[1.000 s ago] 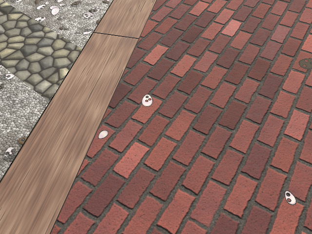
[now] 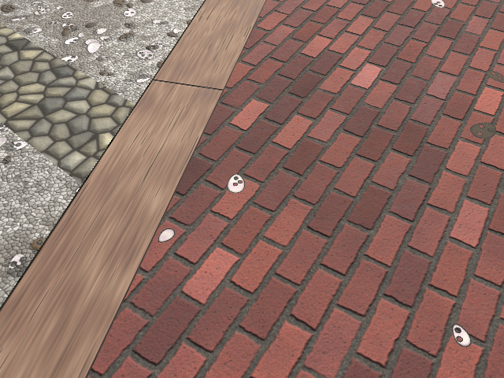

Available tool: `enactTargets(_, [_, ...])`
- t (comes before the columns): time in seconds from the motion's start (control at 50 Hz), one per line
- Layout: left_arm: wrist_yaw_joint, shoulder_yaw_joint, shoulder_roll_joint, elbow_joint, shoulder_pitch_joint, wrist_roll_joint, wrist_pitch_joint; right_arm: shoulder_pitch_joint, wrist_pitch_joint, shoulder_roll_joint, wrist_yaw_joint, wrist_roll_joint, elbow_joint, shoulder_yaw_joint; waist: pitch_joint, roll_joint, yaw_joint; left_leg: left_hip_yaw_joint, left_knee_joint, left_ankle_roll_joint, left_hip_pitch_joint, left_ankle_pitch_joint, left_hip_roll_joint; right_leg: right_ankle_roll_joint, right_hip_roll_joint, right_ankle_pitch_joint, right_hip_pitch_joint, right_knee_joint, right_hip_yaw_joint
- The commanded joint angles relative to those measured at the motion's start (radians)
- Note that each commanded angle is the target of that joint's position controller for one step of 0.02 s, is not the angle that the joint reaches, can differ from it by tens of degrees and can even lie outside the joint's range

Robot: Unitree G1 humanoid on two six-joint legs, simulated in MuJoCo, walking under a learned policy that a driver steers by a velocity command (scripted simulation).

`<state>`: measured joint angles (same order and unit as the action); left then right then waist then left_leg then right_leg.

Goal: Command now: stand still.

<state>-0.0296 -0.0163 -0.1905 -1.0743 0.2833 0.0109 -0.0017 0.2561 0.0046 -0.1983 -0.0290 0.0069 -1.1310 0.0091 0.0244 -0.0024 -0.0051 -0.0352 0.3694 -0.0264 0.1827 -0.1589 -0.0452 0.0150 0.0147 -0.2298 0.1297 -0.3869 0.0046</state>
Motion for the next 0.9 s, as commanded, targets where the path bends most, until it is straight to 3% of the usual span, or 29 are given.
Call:
enactTargets(0.02, [-0.004, 0.013, -0.086, 0.006, 0.053, 0.000, -0.007, 0.041, -0.006, -0.089, -0.004, 0.000, 0.005, -0.012, 0.042, -0.006, 0.001, -0.106, -0.061, -0.023, -0.007, 0.019, 0.106, 0.034, -0.101, 0.017, 0.078, 0.089, 0.099])
enactTargets(0.22, [-0.009, 0.009, -0.059, -0.028, 0.085, 0.000, -0.009, 0.062, -0.008, -0.057, -0.009, 0.000, -0.022, -0.008, 0.046, -0.003, 0.002, -0.098, -0.049, -0.021, -0.006, 0.039, 0.107, 0.035, -0.098, 0.037, 0.080, 0.080, 0.097])
enactTargets(0.24, [-0.009, 0.009, -0.056, -0.033, 0.096, 0.001, -0.008, 0.070, -0.007, -0.052, -0.009, 0.001, -0.026, -0.007, 0.025, -0.003, 0.003, -0.094, -0.052, -0.022, -0.013, -0.033, 0.098, 0.037, -0.090, -0.042, 0.074, 0.089, 0.096])
enactTargets(0.3, [-0.005, 0.033, -0.102, -0.022, 0.106, 0.006, 0.005, 0.068, 0.002, -0.074, -0.004, 0.009, -0.007, -0.022, 0.079, -0.041, 0.012, -0.059, 0.031, -0.056, 0.096, -0.394, 0.036, 0.084, -0.076, -0.440, 0.129, 0.092, 0.138])
enactTargets(0.34, [-0.002, 0.043, -0.106, -0.025, 0.156, 0.007, 0.008, 0.026, -0.002, -0.042, 0.006, 0.019, 0.027, -0.020, 0.145, -0.083, 0.040, -0.031, 0.133, -0.060, 0.236, -0.428, 0.011, 0.136, -0.146, -0.583, 0.108, 0.151, 0.257])
enactTargets(0.36, [-0.004, 0.052, -0.121, -0.037, 0.193, 0.007, 0.006, 0.004, -0.012, -0.011, 0.013, 0.025, 0.046, -0.014, 0.146, -0.134, 0.052, 0.028, 0.233, -0.051, 0.279, -0.327, -0.007, 0.173, -0.218, -0.611, 0.064, 0.210, 0.352])
enactTargets(0.38, [-0.005, 0.063, -0.135, -0.042, 0.195, 0.009, 0.002, -0.012, -0.024, -0.006, 0.018, 0.034, 0.064, -0.013, 0.154, -0.156, 0.051, 0.065, 0.314, -0.044, 0.294, -0.238, 0.019, 0.207, -0.289, -0.586, 0.061, 0.250, 0.420])
enactTargets(0.4, [-0.003, 0.068, -0.136, -0.036, 0.184, 0.011, -0.005, -0.024, -0.035, -0.025, 0.023, 0.033, 0.078, -0.019, 0.150, -0.133, 0.045, 0.062, 0.349, -0.043, 0.300, -0.230, 0.043, 0.219, -0.310, -0.537, 0.068, 0.266, 0.433])
enactTargets(0.44, [0.004, 0.076, -0.141, -0.022, 0.142, 0.014, -0.018, -0.008, -0.055, -0.034, 0.033, 0.024, 0.093, -0.026, 0.138, -0.114, 0.016, 0.067, 0.303, -0.048, 0.255, -0.268, 0.055, 0.203, -0.285, -0.446, 0.080, 0.239, 0.365])
enactTargets(0.48, [0.008, 0.080, -0.134, 0.000, 0.067, 0.000, -0.024, 0.114, -0.068, -0.006, 0.036, 0.010, 0.059, -0.029, 0.132, -0.102, -0.055, 0.114, 0.124, -0.061, -0.007, -0.191, 0.011, 0.161, -0.200, -0.413, 0.236, 0.159, 0.237])
enactTargets(0.5, [0.009, 0.079, -0.121, 0.013, 0.045, 0.003, -0.028, 0.213, -0.072, -0.012, 0.030, 0.007, 0.023, -0.037, 0.129, -0.065, -0.090, 0.098, 0.051, -0.063, -0.163, -0.179, -0.007, 0.142, -0.152, -0.394, 0.336, 0.066, 0.185])
enactTargets(0.52, [0.015, 0.066, -0.071, 0.037, 0.016, 0.008, -0.039, 0.318, -0.080, -0.068, 0.019, 0.017, 0.002, -0.052, 0.110, 0.088, -0.129, -0.126, -0.082, -0.082, -0.294, -0.309, 0.142, 0.108, -0.071, -0.317, 0.458, -0.172, 0.075])
enactTargets(0.54, [0.027, 0.049, -0.002, 0.082, 0.010, 0.005, -0.051, 0.454, -0.077, -0.189, 0.017, 0.012, -0.026, -0.084, 0.060, 0.334, -0.151, -0.549, -0.253, -0.184, -0.381, -0.566, 0.380, 0.071, 0.045, -0.314, 0.625, -0.477, -0.085])
enactTargets(0.56, [0.034, 0.067, -0.089, 0.095, -0.038, 0.037, -0.053, 0.412, -0.068, -0.151, 0.014, 0.017, -0.026, -0.078, 0.122, 0.188, -0.114, -0.620, -0.263, -0.223, -0.286, -0.604, 0.423, 0.085, -0.009, -0.306, 0.670, -0.654, -0.020])
enactTargets(0.58, [0.045, 0.069, -0.083, 0.099, -0.062, 0.036, -0.059, 0.307, -0.074, -0.116, 0.017, 0.020, 0.017, -0.068, 0.160, 0.079, -0.066, -0.529, -0.256, -0.209, -0.214, -0.536, 0.385, 0.093, -0.051, -0.205, 0.673, -0.703, 0.013])
enactTargets(0.62, [0.061, 0.068, -0.062, 0.085, -0.046, 0.023, -0.071, 0.218, -0.093, -0.089, 0.018, 0.015, 0.054, -0.058, 0.131, 0.040, -0.013, -0.359, -0.272, -0.172, -0.178, -0.291, 0.310, 0.079, -0.089, -0.060, 0.610, -0.680, 0.017])
enactTargets(0.66, [0.068, 0.071, -0.061, 0.079, -0.040, 0.028, -0.062, 0.238, -0.108, -0.058, 0.013, 0.010, 0.044, -0.046, 0.095, 0.058, -0.001, -0.235, -0.263, -0.152, -0.202, -0.058, 0.256, 0.055, -0.084, 0.000, 0.582, -0.659, -0.017])
enactTargets(0.72, [0.067, 0.070, -0.050, 0.115, -0.124, 0.025, -0.046, 0.311, -0.114, -0.049, 0.010, 0.008, 0.018, -0.036, 0.085, 0.075, -0.008, -0.131, -0.227, -0.154, -0.240, 0.255, 0.234, 0.031, -0.070, 0.037, 0.627, -0.620, -0.063])
enactTargets(0.82, [0.066, 0.047, -0.024, 0.211, -0.349, 0.009, -0.042, 0.329, -0.115, -0.059, 0.006, 0.011, 0.017, -0.027, 0.124, 0.104, -0.041, -0.044, -0.229, -0.150, -0.170, 0.445, 0.204, 0.031, -0.026, 0.132, 0.514, -0.317, -0.135])
enactTargets(0.86, [0.061, 0.049, -0.040, 0.227, -0.358, 0.005, -0.042, 0.326, -0.117, -0.078, 0.003, 0.012, 0.013, -0.031, 0.119, 0.117, -0.032, -0.034, -0.213, -0.147, -0.185, 0.550, 0.224, 0.061, -0.008, 0.142, 0.432, -0.240, -0.148])
enactTargets(0.9, [0.048, 0.062, -0.072, 0.214, -0.280, 0.005, -0.048, 0.296, -0.121, -0.099, 0.002, 0.011, 0.016, -0.036, 0.069, 0.114, 0.017, -0.008, -0.102, -0.130, -0.225, 0.811, 0.237, 0.102, 0.029, 0.120, 0.306, -0.206, -0.152])
